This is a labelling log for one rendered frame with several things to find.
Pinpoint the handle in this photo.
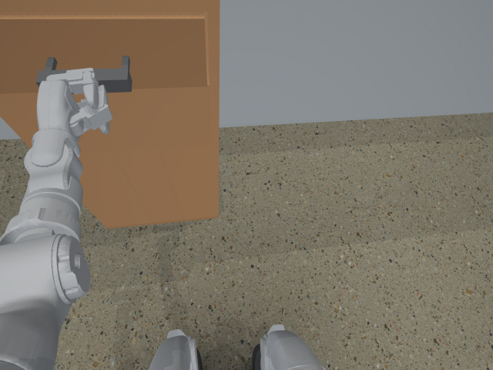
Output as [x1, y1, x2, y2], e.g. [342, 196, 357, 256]
[36, 55, 132, 94]

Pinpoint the drawer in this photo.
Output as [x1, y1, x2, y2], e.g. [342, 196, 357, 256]
[0, 12, 207, 94]

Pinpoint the left robot forearm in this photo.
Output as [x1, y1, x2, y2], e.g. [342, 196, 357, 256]
[0, 129, 83, 245]

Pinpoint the left robot upper arm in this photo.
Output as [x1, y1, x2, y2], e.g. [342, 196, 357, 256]
[0, 234, 91, 370]

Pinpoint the left robot hand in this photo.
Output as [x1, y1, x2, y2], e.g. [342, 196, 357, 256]
[37, 68, 112, 142]

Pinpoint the left robot shin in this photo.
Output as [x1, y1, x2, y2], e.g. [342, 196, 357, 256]
[167, 329, 188, 338]

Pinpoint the robot left thigh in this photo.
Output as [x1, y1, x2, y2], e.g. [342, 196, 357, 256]
[149, 335, 199, 370]

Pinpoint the cabinet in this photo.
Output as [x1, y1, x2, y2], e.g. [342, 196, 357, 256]
[0, 0, 220, 229]

